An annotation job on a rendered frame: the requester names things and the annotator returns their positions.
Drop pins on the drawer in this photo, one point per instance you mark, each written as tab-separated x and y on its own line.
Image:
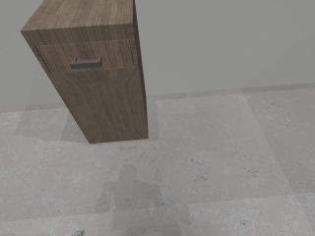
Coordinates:
114	54

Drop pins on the handle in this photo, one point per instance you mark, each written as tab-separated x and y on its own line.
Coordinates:
84	64

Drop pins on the cabinet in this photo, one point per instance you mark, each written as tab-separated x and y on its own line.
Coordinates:
109	105

